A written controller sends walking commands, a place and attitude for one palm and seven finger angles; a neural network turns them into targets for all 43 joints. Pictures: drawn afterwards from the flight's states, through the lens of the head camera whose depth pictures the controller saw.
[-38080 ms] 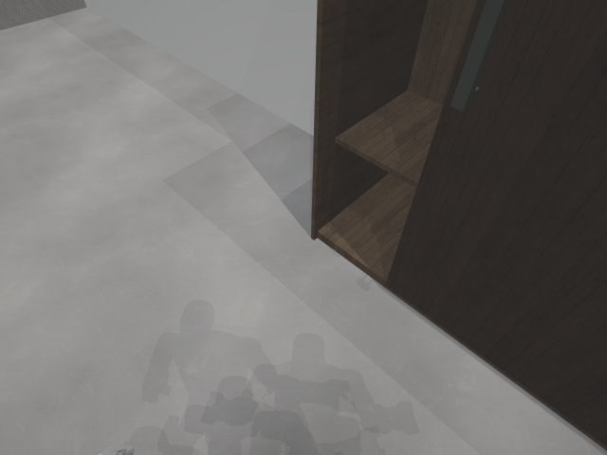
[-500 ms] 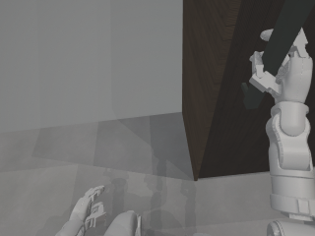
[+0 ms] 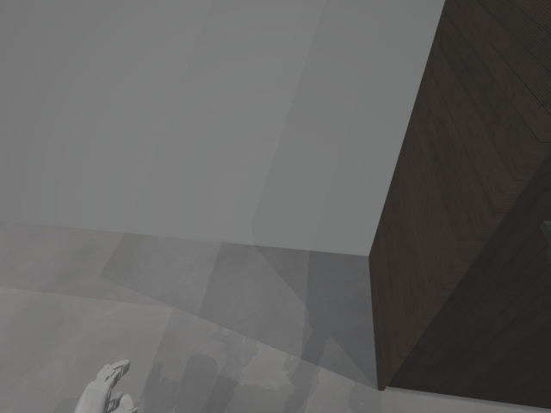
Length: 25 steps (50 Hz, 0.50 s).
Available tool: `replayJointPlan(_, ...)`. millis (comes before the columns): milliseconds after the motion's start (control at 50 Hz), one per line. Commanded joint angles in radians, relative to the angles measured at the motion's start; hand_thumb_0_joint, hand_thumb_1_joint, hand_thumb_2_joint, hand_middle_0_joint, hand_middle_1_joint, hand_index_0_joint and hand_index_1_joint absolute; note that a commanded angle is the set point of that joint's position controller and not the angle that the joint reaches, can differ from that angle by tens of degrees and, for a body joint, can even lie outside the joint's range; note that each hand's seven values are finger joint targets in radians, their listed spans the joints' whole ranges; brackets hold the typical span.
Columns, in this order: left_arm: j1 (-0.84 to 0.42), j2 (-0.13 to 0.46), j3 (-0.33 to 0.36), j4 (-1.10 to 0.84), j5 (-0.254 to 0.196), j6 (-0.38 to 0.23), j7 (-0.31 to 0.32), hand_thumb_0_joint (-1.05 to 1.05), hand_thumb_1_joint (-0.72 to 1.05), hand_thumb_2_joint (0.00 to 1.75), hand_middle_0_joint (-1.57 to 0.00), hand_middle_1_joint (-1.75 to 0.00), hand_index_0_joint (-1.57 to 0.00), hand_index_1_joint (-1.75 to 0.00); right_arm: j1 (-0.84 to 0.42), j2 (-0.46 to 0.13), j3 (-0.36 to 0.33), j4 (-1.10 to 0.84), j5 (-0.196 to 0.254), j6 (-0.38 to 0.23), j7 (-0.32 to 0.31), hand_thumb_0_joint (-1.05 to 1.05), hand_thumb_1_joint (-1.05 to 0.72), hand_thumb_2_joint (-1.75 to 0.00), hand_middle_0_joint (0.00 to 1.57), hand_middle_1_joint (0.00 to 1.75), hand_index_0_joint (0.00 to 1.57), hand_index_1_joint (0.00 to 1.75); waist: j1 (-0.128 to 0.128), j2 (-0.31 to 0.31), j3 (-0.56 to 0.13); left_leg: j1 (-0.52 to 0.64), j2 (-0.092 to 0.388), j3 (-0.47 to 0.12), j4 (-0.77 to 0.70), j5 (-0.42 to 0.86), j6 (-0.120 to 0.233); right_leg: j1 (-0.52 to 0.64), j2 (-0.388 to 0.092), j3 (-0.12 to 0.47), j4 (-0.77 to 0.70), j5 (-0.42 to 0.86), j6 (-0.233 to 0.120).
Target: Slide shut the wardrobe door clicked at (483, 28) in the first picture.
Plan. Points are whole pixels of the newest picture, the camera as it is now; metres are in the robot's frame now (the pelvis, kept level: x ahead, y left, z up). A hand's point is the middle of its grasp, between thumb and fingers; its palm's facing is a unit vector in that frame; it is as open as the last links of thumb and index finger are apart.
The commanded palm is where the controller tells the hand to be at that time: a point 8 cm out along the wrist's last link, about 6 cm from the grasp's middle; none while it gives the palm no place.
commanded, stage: stop walking and hold the door there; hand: right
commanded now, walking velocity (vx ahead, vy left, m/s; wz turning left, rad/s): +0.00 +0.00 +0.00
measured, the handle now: out of the picture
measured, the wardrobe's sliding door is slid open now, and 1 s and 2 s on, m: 0.00 0.00 0.00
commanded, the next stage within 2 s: none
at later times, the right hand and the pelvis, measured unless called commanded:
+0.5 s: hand out of the picture +0.32 -0.35 +0.20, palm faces +0.64 +0.72 -0.25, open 6.1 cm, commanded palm +0.27 -0.38 +0.19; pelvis +0.02 +0.02 +0.01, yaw +2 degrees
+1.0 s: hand out of the picture +0.32 -0.34 +0.20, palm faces +0.50 +0.84 -0.21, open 6.2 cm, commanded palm +0.27 -0.38 +0.19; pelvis -0.03 -0.04 +0.00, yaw +1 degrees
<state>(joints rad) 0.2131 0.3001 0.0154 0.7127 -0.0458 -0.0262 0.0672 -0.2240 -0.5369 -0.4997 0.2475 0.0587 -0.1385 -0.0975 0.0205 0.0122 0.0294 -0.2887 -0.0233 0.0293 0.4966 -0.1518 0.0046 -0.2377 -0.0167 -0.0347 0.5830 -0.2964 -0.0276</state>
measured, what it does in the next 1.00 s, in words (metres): lifts its left foot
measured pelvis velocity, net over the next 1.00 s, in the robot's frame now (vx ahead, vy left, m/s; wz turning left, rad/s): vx -0.03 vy -0.04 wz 0.01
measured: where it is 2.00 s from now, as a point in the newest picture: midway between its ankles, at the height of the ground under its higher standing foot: outside the picture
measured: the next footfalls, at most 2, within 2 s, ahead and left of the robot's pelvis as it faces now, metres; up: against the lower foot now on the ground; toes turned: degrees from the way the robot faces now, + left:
left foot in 1.12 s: -0.01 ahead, +0.07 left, +0.00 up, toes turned +7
right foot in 1.28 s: +0.03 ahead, -0.17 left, +0.00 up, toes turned +1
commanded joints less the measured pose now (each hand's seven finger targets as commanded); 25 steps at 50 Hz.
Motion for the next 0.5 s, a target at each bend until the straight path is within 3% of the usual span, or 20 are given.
replayJointPlan(0, -0.117, 0.094, 0.025, -0.173, -0.010, -0.060, 0.009, 0.00, 0.90, 0.90, -0.20, -0.30, -0.20, -0.30, -0.299, -0.261, -0.017, -0.217, -0.010, -0.067, -0.036, 0.00, -0.90, -0.90, 0.45, 1.40, 0.45, 1.40, -0.020, -0.351, -0.108, 0.004, -0.001, -0.064, 0.177, -0.250, -0.002, -0.063, -0.280, 0.336, -0.432, -0.232, -0.106)
replayJointPlan(20, -0.114, 0.077, 0.018, -0.168, 0.000, -0.071, 0.013, 0.00, 0.90, 0.90, -0.20, -0.30, -0.20, -0.30, -0.301, -0.302, -0.049, -0.199, -0.028, -0.067, -0.041, 0.00, -0.90, -0.90, 0.45, 1.40, 0.45, 1.40, -0.018, -0.344, -0.076, -0.005, 0.025, -0.076, 0.193, -0.237, 0.002, -0.079, -0.266, 0.314, -0.433, -0.185, -0.104)
replayJointPlan(40, -0.087, 0.092, 0.024, -0.162, -0.002, -0.075, 0.017, 0.00, 0.90, 0.90, -0.20, -0.30, -0.20, -0.30, -0.269, -0.357, -0.097, -0.173, -0.034, -0.062, -0.048, 0.00, -0.90, -0.90, 0.45, 1.40, 0.45, 1.40, -0.025, -0.295, -0.080, 0.010, 0.027, -0.072, 0.153, -0.202, -0.003, -0.055, -0.245, 0.263, -0.386, -0.091, -0.092)
replayJointPlan(80, -0.064, 0.107, 0.026, -0.168, -0.010, -0.083, 0.015, 0.00, 0.90, 0.90, -0.20, -0.30, -0.20, -0.30, -0.228, -0.339, -0.083, -0.187, -0.035, -0.058, -0.046, 0.00, -0.90, -0.90, 0.45, 1.40, 0.45, 1.40, -0.032, -0.231, -0.130, 0.100, 0.030, -0.045, -0.059, -0.096, -0.012, 0.016, -0.178, 0.142, -0.241, 0.126, -0.053)
replayJointPlan(100, -0.068, 0.113, 0.026, -0.167, -0.010, -0.086, 0.015, 0.00, 0.90, 0.90, -0.20, -0.30, -0.20, -0.30, -0.221, -0.327, -0.071, -0.180, -0.036, -0.054, -0.042, 0.00, -0.90, -0.90, 0.45, 1.40, 0.45, 1.40, -0.025, -0.186, -0.128, 0.141, 0.033, -0.050, -0.119, -0.038, -0.013, 0.008, -0.148, 0.103, -0.202, 0.168, -0.031)
replayJointPlan(120, -0.066, 0.117, 0.028, -0.166, -0.009, -0.089, 0.015, 0.00, 0.90, 0.90, -0.20, -0.30, -0.20, -0.30, -0.222, -0.330, -0.071, -0.178, -0.035, -0.055, -0.039, 0.00, -0.90, -0.90, 0.45, 1.40, 0.45, 1.40, -0.022, -0.124, -0.150, 0.185, 0.052, -0.086, -0.136, 0.018, -0.006, -0.007, -0.128, 0.093, -0.174, 0.176, -0.017)
replayJointPlan(140, -0.062, 0.123, 0.033, -0.167, -0.004, -0.088, 0.017, 0.00, 0.90, 0.90, -0.20, -0.30, -0.20, -0.30, -0.213, -0.342, -0.086, -0.160, -0.034, -0.055, -0.040, 0.00, -0.90, -0.90, 0.45, 1.40, 0.45, 1.40, -0.014, -0.107, -0.160, 0.186, 0.079, -0.138, -0.136, 0.075, 0.012, -0.015, -0.106, 0.075, -0.154, 0.164, -0.005)
replayJointPlan(160, -0.062, 0.123, 0.033, -0.168, 0.002, -0.089, 0.018, 0.00, 0.90, 0.90, -0.20, -0.30, -0.20, -0.30, -0.216, -0.351, -0.095, -0.151, -0.036, -0.059, -0.041, 0.00, -0.90, -0.90, 0.45, 1.40, 0.45, 1.40, -0.009, -0.125, -0.156, 0.168, 0.099, -0.157, -0.132, 0.112, 0.022, -0.017, -0.094, 0.067, -0.158, 0.151, 0.003)
replayJointPlan(180, -0.058, 0.118, 0.032, -0.163, 0.002, -0.089, 0.017, 0.00, 0.90, 0.90, -0.20, -0.30, -0.20, -0.30, -0.211, -0.382, -0.126, -0.131, -0.039, -0.062, -0.043, 0.00, -0.90, -0.90, 0.45, 1.40, 0.45, 1.40, -0.010, -0.161, -0.150, 0.151, 0.097, -0.141, -0.127, 0.060, 0.019, -0.031, -0.091, 0.066, -0.191, 0.080, 0.007)
replayJointPlan(220, -0.045, 0.118, 0.039, -0.155, -0.004, -0.081, 0.014, 0.00, 0.90, 0.90, -0.20, -0.30, -0.20, -0.30, -0.165, -0.371, -0.133, -0.095, -0.030, -0.056, -0.043, 0.00, -0.90, -0.90, 0.45, 1.40, 0.45, 1.40, -0.021, -0.060, -0.140, 0.115, 0.091, -0.180, -0.167, -0.062, 0.020, -0.038, -0.078, 0.061, -0.166, -0.014, 0.002)
replayJointPlan(260, -0.043, 0.118, 0.038, -0.143, 0.002, -0.080, 0.018, 0.00, 0.90, 0.90, -0.20, -0.30, -0.20, -0.30, -0.173, -0.421, -0.177, -0.044, -0.028, -0.059, -0.048, 0.00, -0.90, -0.90, 0.45, 1.40, 0.45, 1.40, -0.020, -0.003, -0.152, 0.083, 0.117, -0.222, -0.213, -0.107, 0.025, -0.017, -0.065, 0.056, -0.135, -0.020, -0.001)
replayJointPlan(360, -0.055, 0.112, 0.032, -0.148, -0.001, -0.085, 0.022, 0.00, 0.90, 0.90, -0.20, -0.30, -0.20, -0.30, -0.180, -0.393, -0.153, -0.040, -0.028, -0.066, -0.043, 0.00, -0.90, -0.90, 0.45, 1.40, 0.45, 1.40, -0.022, -0.063, -0.188, 0.084, 0.094, -0.175, -0.166, 0.003, 0.015, 0.043, -0.086, 0.063, -0.171, 0.088, -0.009)
replayJointPlan(400, -0.059, 0.114, 0.032, -0.150, -0.003, -0.081, 0.025, 0.00, 0.90, 0.90, -0.20, -0.30, -0.20, -0.30, -0.151, -0.378, -0.145, -0.001, -0.026, -0.055, -0.041, 0.00, -0.90, -0.90, 0.45, 1.40, 0.45, 1.40, -0.021, -0.066, -0.181, 0.096, 0.087, -0.159, -0.153, 0.046, 0.010, 0.032, -0.088, 0.062, -0.174, 0.116, -0.008)
replayJointPlan(460, -0.057, 0.118, 0.034, -0.150, -0.006, -0.074, 0.026, 0.00, 0.90, 0.90, -0.20, -0.30, -0.20, -0.30, -0.145, -0.405, -0.170, 0.010, -0.023, -0.053, -0.041, 0.00, -0.90, -0.90, 0.45, 1.40, 0.45, 1.40, -0.025, -0.021, -0.180, 0.102, 0.092, -0.166, -0.157, 0.081, 0.009, 0.033, -0.087, 0.053, -0.166, 0.139, -0.004)
replayJointPlan(480, -0.061, 0.119, 0.035, -0.152, -0.007, -0.073, 0.028, 0.00, 0.90, 0.90, -0.20, -0.30, -0.20, -0.30, -0.145, -0.409, -0.173, 0.010, -0.022, -0.052, -0.041, 0.00, -0.90, -0.90, 0.45, 1.40, 0.45, 1.40, -0.025, -0.034, -0.182, 0.100, 0.093, -0.172, -0.158, 0.093, 0.010, 0.042, -0.085, 0.050, -0.163, 0.148, -0.004)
